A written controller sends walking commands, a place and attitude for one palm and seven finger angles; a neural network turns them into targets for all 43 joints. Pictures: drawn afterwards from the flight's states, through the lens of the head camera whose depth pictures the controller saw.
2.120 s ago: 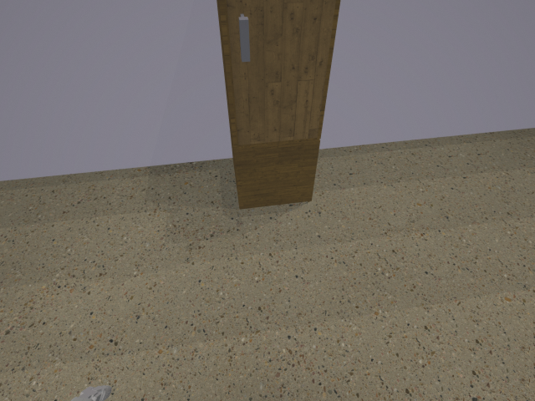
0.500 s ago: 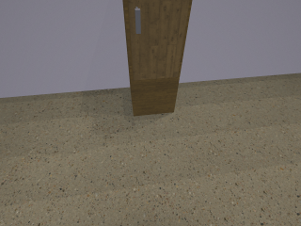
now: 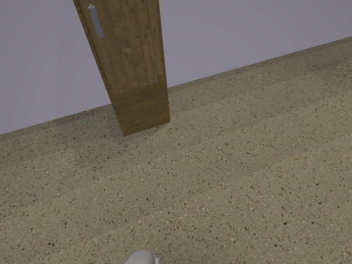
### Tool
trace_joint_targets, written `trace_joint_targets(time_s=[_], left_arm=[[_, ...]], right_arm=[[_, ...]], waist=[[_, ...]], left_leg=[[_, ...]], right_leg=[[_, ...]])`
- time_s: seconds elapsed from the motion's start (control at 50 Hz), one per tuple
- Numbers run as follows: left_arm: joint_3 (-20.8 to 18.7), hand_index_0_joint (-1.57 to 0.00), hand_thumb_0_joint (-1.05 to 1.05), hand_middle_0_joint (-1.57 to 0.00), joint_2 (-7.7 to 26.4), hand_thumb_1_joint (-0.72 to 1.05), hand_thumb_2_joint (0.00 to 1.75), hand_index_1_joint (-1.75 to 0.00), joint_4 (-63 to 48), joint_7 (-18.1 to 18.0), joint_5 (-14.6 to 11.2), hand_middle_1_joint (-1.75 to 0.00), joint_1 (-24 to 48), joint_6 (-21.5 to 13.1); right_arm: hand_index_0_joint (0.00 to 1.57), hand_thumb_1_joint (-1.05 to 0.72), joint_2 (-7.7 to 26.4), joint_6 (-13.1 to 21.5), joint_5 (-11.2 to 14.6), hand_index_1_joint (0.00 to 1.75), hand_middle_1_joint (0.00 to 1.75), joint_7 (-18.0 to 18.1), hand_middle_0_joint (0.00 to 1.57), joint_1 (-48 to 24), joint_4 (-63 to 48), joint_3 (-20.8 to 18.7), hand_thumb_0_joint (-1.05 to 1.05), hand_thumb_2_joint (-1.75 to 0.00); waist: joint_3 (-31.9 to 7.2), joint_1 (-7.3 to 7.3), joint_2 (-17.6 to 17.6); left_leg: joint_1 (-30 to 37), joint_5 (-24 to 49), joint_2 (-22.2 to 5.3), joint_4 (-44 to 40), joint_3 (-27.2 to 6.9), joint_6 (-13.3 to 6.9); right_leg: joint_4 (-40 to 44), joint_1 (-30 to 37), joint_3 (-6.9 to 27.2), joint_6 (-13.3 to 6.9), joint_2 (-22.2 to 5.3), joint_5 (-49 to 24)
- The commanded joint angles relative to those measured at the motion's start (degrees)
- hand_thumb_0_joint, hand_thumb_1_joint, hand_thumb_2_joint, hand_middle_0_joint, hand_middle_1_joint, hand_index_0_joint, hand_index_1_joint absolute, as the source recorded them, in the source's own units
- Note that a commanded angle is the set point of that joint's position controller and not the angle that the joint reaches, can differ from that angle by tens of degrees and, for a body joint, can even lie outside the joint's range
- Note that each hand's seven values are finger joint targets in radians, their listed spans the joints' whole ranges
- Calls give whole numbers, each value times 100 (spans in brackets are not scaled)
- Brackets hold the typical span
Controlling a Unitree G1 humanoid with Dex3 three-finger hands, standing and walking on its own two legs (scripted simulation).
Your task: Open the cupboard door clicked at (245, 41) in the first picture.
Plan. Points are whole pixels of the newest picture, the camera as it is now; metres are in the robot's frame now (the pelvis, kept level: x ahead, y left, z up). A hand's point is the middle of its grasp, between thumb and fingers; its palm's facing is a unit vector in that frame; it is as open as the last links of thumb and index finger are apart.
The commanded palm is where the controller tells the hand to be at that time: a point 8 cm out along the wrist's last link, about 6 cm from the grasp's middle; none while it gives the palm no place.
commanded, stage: walk to a spot facing it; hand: left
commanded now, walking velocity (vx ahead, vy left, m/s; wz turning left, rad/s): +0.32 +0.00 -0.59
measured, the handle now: (95, 20) +1.02 +0.47 +0.09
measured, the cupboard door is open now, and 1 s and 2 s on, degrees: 0 0 0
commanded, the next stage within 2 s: none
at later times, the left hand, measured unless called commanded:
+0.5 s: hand (91, 258) +0.15 +0.27 -0.19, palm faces -0.14 -0.97 -0.18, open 7.4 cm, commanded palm none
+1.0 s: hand (164, 152) +0.51 +0.11 -0.18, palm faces -0.60 -0.78 -0.18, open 7.4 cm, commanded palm none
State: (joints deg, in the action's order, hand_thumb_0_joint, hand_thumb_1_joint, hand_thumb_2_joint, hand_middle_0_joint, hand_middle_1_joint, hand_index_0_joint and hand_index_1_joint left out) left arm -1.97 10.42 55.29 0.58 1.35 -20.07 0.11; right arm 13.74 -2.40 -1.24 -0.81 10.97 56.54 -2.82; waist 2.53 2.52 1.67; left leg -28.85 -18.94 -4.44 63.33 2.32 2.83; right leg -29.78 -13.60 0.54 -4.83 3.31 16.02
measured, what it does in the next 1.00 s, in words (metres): walks ahead, turning right: left foot, then right foot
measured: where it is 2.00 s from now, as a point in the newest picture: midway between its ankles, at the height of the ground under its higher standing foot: (177, 238)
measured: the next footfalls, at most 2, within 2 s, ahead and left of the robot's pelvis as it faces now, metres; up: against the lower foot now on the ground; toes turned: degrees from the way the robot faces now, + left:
left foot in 0.44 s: +0.27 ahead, +0.15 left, +0.00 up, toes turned -9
right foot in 1.00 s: +0.35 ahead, -0.08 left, +0.00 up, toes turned -42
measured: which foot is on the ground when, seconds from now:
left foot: up 0.00-0.42, down 0.44-1.00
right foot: down 0.00-0.44, up 0.46-0.98, down 1.00-1.00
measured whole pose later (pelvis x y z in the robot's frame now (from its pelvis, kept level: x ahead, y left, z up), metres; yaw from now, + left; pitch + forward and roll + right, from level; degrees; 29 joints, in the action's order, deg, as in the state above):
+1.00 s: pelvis +0.31 +0.04 -0.02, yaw -34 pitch +1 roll +0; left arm -3.5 10.6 51.6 1.8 2.1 -4.9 2.0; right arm 8.8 0.5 -0.9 1.3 25.1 60.3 -2.0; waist 6.7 -3.0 -0.2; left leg -3.5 -29.7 -6.8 37.4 24.0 0.2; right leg -38.7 -24.7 -8.8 -2.2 0.2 13.7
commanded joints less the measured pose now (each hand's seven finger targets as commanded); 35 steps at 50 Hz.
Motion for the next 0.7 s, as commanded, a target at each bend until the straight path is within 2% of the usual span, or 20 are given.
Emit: trace_joint_targets(time_s=[0.0, 0.06, 0.18, 0.22, 0.28, 0.32, 0.34, 0.36, 0.38, 0.4, 0.42, 0.44, 0.46, 0.48, 0.5, 0.54, 0.56, 0.58, 0.62, 0.68], left_arm=[[-307, -20, 0, -20, 1059, 90, 90, -30, -242, -57, -44, -30, -366, -295], [-312, -20, 0, -20, 989, 90, 90, -30, -135, -68, -29, -30, -635, -348], [-302, -20, 0, -20, 871, 90, 90, -30, 25, -105, 18, -30, -1035, -380], [-308, -20, 0, -20, 892, 90, 90, -30, 50, -132, 35, -30, -1077, -377], [-326, -20, 0, -20, 970, 90, 90, -30, 49, -163, 51, -30, -979, -353], [-347, -20, 0, -20, 1026, 90, 90, -30, 6, -172, 53, -30, -798, -329], [-370, -20, 0, -20, 1077, 90, 90, -30, -50, -172, 55, -30, -617, -324], [-392, -20, 0, -20, 1090, 90, 90, -30, -86, -175, 42, -30, -402, -327], [-416, -20, 0, -20, 1039, 90, 90, -30, -131, -150, 0, -30, -249, -329], [-415, -20, 0, -20, 789, 90, 90, -30, -188, -99, -68, -30, -329, -326], [-367, -20, 0, -20, 494, 90, 90, -30, -257, -25, -106, -30, -541, -331], [-396, -20, 0, -20, 633, 90, 90, -30, -274, -28, -62, -30, -427, -309], [-402, -20, 0, -20, 657, 90, 90, -30, -303, 3, -26, -30, -284, -275], [-422, -20, 0, -20, 621, 90, 90, -30, -248, 52, 34, -30, -31, -245], [-443, -20, 0, -20, 586, 90, 90, -30, -212, 118, 69, -30, -19, -189], [-407, -20, 0, -20, 365, 90, 90, -30, -185, 178, 83, -30, -146, -37], [-395, -20, 0, -20, 285, 90, 90, -30, -124, 179, 67, -30, -231, -1], [-395, -20, 0, -20, 267, 90, 90, -30, -122, 167, 64, -30, -268, 54], [-405, -20, 0, -20, 257, 90, 90, -30, -165, 150, 70, -30, -173, 144], [-384, -20, 0, -20, 209, 90, 90, -30, -322, 155, 76, -30, 287, 203]], right_arm=[[20, -90, 464, 307, -40, 30, 30, 11, 20, -304, -561, -193, 0, -90], [20, -90, 392, 349, -37, 30, 30, 12, 20, -417, -652, -193, 0, -90], [20, -90, 300, 433, -28, 30, 30, 16, 20, -970, -942, -142, 0, -90], [20, -90, 255, 465, -7, 30, 30, 13, 20, -1168, -1049, -128, 0, -90], [20, -90, 194, 512, 30, 30, 30, 1, 20, -1276, -1147, -117, 0, -90], [20, -90, 192, 548, 63, 30, 30, 4, 20, -1174, -1167, -114, 0, -90], [20, -90, 207, 573, 81, 30, 30, 14, 20, -947, -1131, -127, 0, -90], [20, -90, 282, 611, 81, 30, 30, 52, 20, -456, -996, -151, 0, -90], [20, -90, 458, 643, 78, 30, 30, 136, 20, 343, -725, -187, 0, -90], [20, -90, 978, 678, 34, 30, 30, 227, 20, 1260, -470, -310, 0, -90], [20, -90, 1470, 691, -14, 30, 30, 223, 20, 1822, -339, -394, 0, -90], [20, -90, 1332, 611, 15, 30, 30, 224, 20, 1533, -449, -326, 0, -90], [20, -90, 1032, 595, 7, 30, 30, 210, 20, 1020, -611, -273, 0, -90], [20, -90, 678, 647, 3, 30, 30, 218, 20, 724, -611, -181, 0, -90], [20, -90, 403, 685, 3, 30, 30, 217, 20, 538, -608, -95, 0, -90], [20, -90, 186, 759, 26, 30, 30, 241, 20, 533, -507, -27, 0, -90], [20, -90, 123, 789, 49, 30, 30, 274, 20, 599, -421, -13, 0, -90], [20, -90, 125, 798, 56, 30, 30, 289, 20, 747, -371, 0, 0, -90], [20, -90, 122, 785, 66, 30, 30, 317, 20, 875, -265, 8, 0, -90], [20, -90, 157, 750, 42, 30, 30, 339, 20, 1111, -162, 2, 0, -90]], waist=[[-107, -98, -634], [-158, -35, -699], [-46, 174, -809], [29, 222, -808], [136, 230, -932], [204, 141, -1071], [159, -2, -1102], [-41, -266, -938], [-358, -599, -677], [-1017, -905, 283], [-1359, -866, 1819], [-982, -763, 1217], [-431, -551, 746], [27, -443, 617], [260, -280, 631], [375, -73, 644], [229, -11, 628], [136, 2, 711], [73, 19, 685], [86, -65, 503]], left_leg=[[-937, 709, -154, 66, -235, 83], [-1253, 806, -166, -93, -260, 139], [-1511, 598, -150, -775, -195, 171], [-1410, 449, -101, -1111, -161, 151], [-928, 241, 27, -1717, -115, 81], [-240, 158, 145, -2196, -90, -6], [253, 173, 205, -2535, -72, -45], [1159, 389, 251, -3119, -71, -86], [2475, 640, 292, -3653, -37, -154], [3982, 316, -692, -3899, -947, -321], [4515, -2, -2367, -4559, -3013, -754], [3653, -686, -2581, -5026, -3418, -946], [2855, -1186, -2384, -5181, -3036, -1094], [2265, -945, -2076, -5251, -2430, -939], [1862, -457, -1808, -5270, -1753, -760], [1548, 1016, -1376, -5155, -596, -454], [1705, 2038, -1261, -4963, -188, -322], [1765, 2816, -1192, -4859, 110, -233], [1955, 3585, -1192, -4728, 465, -199], [2297, 4371, -1228, -4560, 615, -269]], right_leg=[[1813, 607, 2010, -367, -1355, 281], [1773, 1032, 2052, -432, -1360, -64], [1637, 1439, 2343, -661, -1421, -772], [1570, 1454, 2436, -728, -1473, -1141], [1400, 1238, 2457, -704, -1455, -1482], [1234, 823, 2455, -626, -1392, -1717], [1081, 595, 2389, -561, -1329, -1818], [661, 200, 2253, -422, -1176, -1838], [-104, -373, 1925, -239, -737, -1983], [-1458, -1185, 1405, -22, -214, -1072], [-3347, -2348, 460, 347, 309, 1616], [-4030, -2390, 621, 339, -80, 1504], [-4370, -2450, 484, 354, -348, 1206], [-4586, -2543, 370, 379, -530, 719], [-4542, -2400, 310, 405, -698, 353], [-4369, -2140, 130, 496, -731, -113], [-4372, -2091, 43, 537, -714, -290], [-4422, -2118, 28, 573, -669, -383], [-4422, -2308, -39, 624, -673, -550], [-4004, -2612, -191, 666, -667, -728]])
